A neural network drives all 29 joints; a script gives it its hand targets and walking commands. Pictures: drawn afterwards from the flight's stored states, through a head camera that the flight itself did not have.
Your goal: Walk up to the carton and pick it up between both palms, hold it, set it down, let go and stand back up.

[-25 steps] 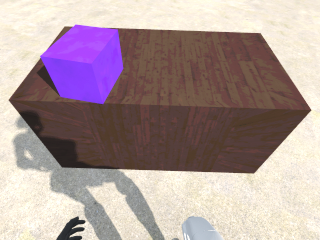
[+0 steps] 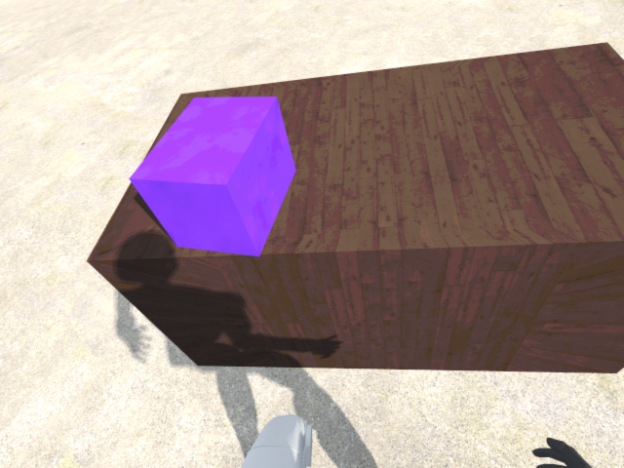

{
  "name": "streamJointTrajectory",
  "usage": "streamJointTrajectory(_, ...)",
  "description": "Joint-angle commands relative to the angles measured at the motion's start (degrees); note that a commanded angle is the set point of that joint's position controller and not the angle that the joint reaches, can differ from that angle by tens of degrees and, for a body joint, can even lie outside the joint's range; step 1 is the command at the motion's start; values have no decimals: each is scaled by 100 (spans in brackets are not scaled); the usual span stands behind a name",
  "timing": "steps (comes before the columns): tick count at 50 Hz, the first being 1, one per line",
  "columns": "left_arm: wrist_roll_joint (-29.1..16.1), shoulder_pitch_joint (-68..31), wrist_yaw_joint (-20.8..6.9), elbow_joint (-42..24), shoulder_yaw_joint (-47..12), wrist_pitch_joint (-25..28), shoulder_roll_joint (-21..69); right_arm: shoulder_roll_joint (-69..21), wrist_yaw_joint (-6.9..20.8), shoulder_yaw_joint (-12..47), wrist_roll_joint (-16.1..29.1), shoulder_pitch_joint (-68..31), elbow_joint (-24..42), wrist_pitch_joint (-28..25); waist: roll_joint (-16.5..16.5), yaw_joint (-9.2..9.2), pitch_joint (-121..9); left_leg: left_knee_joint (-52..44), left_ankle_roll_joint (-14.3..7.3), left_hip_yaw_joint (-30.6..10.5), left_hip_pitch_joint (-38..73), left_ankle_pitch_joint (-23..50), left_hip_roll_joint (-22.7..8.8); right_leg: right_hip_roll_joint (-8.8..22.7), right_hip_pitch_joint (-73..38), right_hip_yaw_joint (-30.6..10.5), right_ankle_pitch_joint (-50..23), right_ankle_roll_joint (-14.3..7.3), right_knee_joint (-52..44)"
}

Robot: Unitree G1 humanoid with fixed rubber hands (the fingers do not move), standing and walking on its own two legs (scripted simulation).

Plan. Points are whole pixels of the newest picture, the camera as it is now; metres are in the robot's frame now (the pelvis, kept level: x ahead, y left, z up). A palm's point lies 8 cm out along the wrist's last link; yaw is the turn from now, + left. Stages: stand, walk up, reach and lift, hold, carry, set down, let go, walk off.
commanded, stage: walk up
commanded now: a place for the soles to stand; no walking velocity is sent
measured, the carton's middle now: (225, 173) +0.67 +0.28 -0.03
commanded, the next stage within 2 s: none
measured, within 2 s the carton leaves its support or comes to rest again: neither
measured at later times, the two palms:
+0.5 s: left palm (96, 386) +0.24 +0.42 -0.09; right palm out of the picture +0.12 -0.12 -0.10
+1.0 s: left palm out of the picture +0.18 +0.57 -0.09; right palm (346, 382) +0.26 +0.02 -0.12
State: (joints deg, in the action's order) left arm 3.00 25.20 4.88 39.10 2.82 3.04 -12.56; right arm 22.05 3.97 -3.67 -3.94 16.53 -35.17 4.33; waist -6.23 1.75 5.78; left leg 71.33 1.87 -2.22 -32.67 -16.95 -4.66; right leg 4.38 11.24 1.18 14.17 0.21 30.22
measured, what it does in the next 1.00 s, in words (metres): steps to the left: left foot, then right foot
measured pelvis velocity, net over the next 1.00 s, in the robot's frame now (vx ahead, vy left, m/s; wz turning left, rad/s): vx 0.14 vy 0.28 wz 0.00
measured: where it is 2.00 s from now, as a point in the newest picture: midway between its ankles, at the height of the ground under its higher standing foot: outside the picture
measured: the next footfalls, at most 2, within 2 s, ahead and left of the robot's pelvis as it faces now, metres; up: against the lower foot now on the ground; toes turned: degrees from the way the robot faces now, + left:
left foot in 0.22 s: +0.17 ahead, +0.25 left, +0.00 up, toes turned +6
right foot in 0.68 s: +0.21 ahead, +0.10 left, +0.00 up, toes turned -5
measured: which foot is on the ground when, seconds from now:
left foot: up 0.00-0.20, down 0.22-0.70, up 0.72-1.00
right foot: down 0.00-0.24, up 0.26-0.66, down 0.68-1.00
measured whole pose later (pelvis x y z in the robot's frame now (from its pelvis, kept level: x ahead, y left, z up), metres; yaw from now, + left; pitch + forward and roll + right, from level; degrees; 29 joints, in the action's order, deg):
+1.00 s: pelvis +0.14 +0.28 -0.01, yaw +0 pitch -2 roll +0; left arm 1.9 22.9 3.0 38.4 3.2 1.5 -14.4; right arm 19.5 4.0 -3.1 -0.2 16.2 -36.3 3.1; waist -5.2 2.7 4.5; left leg 49.7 3.1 -3.9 -26.9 -18.2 -6.3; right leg 7.6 16.1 1.0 15.2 -0.4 33.1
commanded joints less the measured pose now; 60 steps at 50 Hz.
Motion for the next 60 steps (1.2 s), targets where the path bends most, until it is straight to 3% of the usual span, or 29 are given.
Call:
streamJointTrajectory(1, 17, -270, -135, -353, 357, 240, -1285, -273, 186, 106, 192, 239, 268, -123, 1965, -325, 176, -1157, 149, 327, 240, 949, -205, 487, 889, -265, -335, -1060, -1315)
streamJointTrajectory(5, 87, -2, -189, -478, 423, 247, -1395, -54, 112, 17, 84, -451, 459, -155, 1997, -78, -205, -2667, -31, 74, 477, 742, -518, 954, 126, -584, -706, -1058, -849)
streamJointTrajectory(8, 159, -242, -168, -665, 491, 118, -1571, 6, 42, -96, 78, -104, 327, -184, 1865, -345, -532, -3503, -242, 274, 1472, 144, -409, 1268, 223, -785, -686, -991, -410)
streamJointTrajectory(9, 160, -433, -158, -728, 454, 54, -1534, 68, 10, -151, 102, 429, 146, -237, 1493, -669, -568, -4116, -344, 362, 2306, 511, -361, 1182, 680, -676, -629, -882, 150)
streamJointTrajectory(10, 174, -120, -157, -724, 320, -14, -1124, 375, -44, -264, 106, 1105, -177, -328, 350, -850, -822, -4449, -447, 369, 3133, 579, -60, 596, 948, -324, -336, -635, 1672)
streamJointTrajectory(11, 150, 406, -195, -728, 138, -56, -612, 630, -80, -318, 75, 1344, -252, -419, -735, -847, -996, -4274, -606, -5, 3664, 957, -335, 7, 1586, 46, 985, -381, 2878)
streamJointTrajectory(12, 132, 518, -217, -919, 0, -120, -211, 783, -119, -245, 26, 1288, -183, -464, -1560, -714, -950, -4258, -837, -1433, 3689, 1240, -1205, -645, 2574, -149, 2766, -192, 3842)
streamJointTrajectory(13, -50, 579, -113, -954, 151, -207, -442, 1118, -163, -360, 204, 812, 34, -365, -1683, -744, -1096, -5230, -1519, -2573, 3362, 335, -1731, -618, 2781, -213, 2760, -113, 4145)
streamJointTrajectory(14, -43, 236, -28, -897, 196, -250, -656, 982, -189, -349, 331, 370, 99, -303, -1701, -721, -735, -5830, -1735, -2801, 2754, -728, -1837, -381, 2767, -314, 2571, -145, 4535)
streamJointTrajectory(18, -253, -312, 17, -790, 327, -227, -1004, 108, -233, -13, 116, 454, 131, -284, -690, -603, 14, -4870, -1232, -587, 2214, 2304, -980, -336, 2409, -638, 1378, -88, 3968)
streamJointTrajectory(21, -123, -106, -73, -673, 300, -188, -848, 41, -184, 9, 106, 379, 119, -297, -40, -462, -176, -5018, -1302, -454, 1891, 1610, -940, -440, 1964, -283, 907, -53, 3595)
streamJointTrajectory(25, -130, -392, -133, -684, 178, -162, -572, 241, -212, -11, 76, 308, 199, -291, -167, -550, 34, -5271, -1290, -460, 1507, 498, -970, -368, 1584, 68, 429, -55, 2070)
streamJointTrajectory(28, -157, -673, -109, -722, 162, -132, -542, 371, -215, -9, 53, 527, 173, -197, -253, -642, -43, -5053, -1103, -426, 1500, 889, -933, -378, 976, 201, 288, -130, 1238)
streamJointTrajectory(31, -117, -274, -61, -604, 234, -83, -685, 462, -183, 66, 92, 272, 209, -96, 172, -281, -306, -4364, -695, -166, 1048, 864, -791, -326, -221, 143, -646, -341, 0)
streamJointTrajectory(33, -35, 369, 3, -435, 350, -80, -1071, 350, -138, 139, 74, 326, 274, -115, 955, 75, -671, -3288, -143, 240, 73, 450, -429, 331, -1521, -823, -454, -734, -378)
streamJointTrajectory(34, 98, 563, 54, -493, 425, -112, -1307, 47, -121, 248, -21, 568, 285, -97, 2167, 252, -861, -1342, 198, 621, -779, -1626, 106, 1921, -1891, -3117, 423, -1537, -738)
streamJointTrajectory(35, 152, 371, 110, -516, 403, -177, -1206, 299, -164, 115, -132, 845, 208, 41, 1384, -32, -526, -304, 246, 203, -960, -1787, 76, 2440, -1272, -3668, 358, -1985, -747)
streamJointTrajectory(36, 93, 82, 176, -472, 552, -201, -1539, 335, -182, 85, -120, 794, 194, 190, 1934, -95, -446, 167, 45, -35, -841, -1656, -144, 2915, -660, -4118, 1003, -2317, -1026)
streamJointTrajectory(37, 102, -75, 205, -505, 498, -135, -1320, 451, -170, 38, -140, 385, 323, 200, 1781, -110, -266, 131, -81, -263, -755, -1327, -225, 2564, -338, -3856, 1107, -2116, -1226)
streamJointTrajectory(40, 120, -87, 128, -443, 254, 22, -852, 279, -79, -39, -70, -126, 344, 130, 836, 1, 137, -277, 58, -268, -484, -499, 30, 1217, 174, -1779, 806, -1153, -1317)
streamJointTrajectory(44, -72, -933, -93, -550, 329, 19, -1256, -478, 62, 164, 369, 727, 14, -78, 1910, -338, -132, -1623, 146, 372, 516, -261, 265, 362, 809, -243, 662, -905, -1093)
streamJointTrajectory(47, -174, -798, -259, -590, 305, -76, -1248, -305, -2, 59, 497, 425, 156, -287, 2618, -73, -186, -2706, 174, 508, 1326, 63, 249, 194, 1271, -9, 1133, -935, -699)
streamJointTrajectory(50, -170, -806, -370, -703, 240, -237, -1264, 90, -294, -181, 307, 999, -1, -391, 1802, -400, -764, -4156, 105, 661, 2661, 1264, 383, 323, 1270, -59, 483, -715, 805)
streamJointTrajectory(52, -144, -180, -433, -671, 21, -291, -600, 476, -433, -306, 215, 1206, -110, -491, 135, -387, -993, -4244, 134, 208, 3080, 1053, 165, 32, 1715, 242, 1417, -373, 2230)
streamJointTrajectory(53, -118, 11, -447, -873, -145, -337, -226, 765, -486, -307, 113, 1082, 159, -527, -877, -289, -761, -4753, -186, -1679, 2438, 100, -971, -131, 2215, 97, 2534, -117, 2903)
streamJointTrajectory(54, -146, 181, -381, -907, -49, -463, -542, 1191, -494, -341, 215, 739, 296, -450, -635, -168, -598, -5253, -972, -2608, 1557, -560, -1743, 16, 1947, -317, 2226, 31, 2945)
streamJointTrajectory(55, -129, -19, -340, -785, 46, -549, -828, 1425, -488, -480, 308, 81, 415, -394, -1175, -151, -222, -5921, -1522, -3097, 777, -1707, -1979, 108, 1795, -330, 2088, 95, 3152)
streamJointTrajectory(58, -108, -618, -318, -615, 141, -526, -1302, 336, -427, -100, 318, 203, 423, -510, -1190, -234, 318, -5373, -1167, -1746, 1087, 364, -1153, 283, 1835, -591, 1510, 165, 2694)
streamJointTrajectory(60, -17, -453, -359, -559, 159, -566, -1231, 218, -481, -86, 218, 493, 357, -499, -961, -219, 209, -5011, -1145, -1516, 1429, 791, -1090, 256, 1789, -486, 1416, 148, 2681)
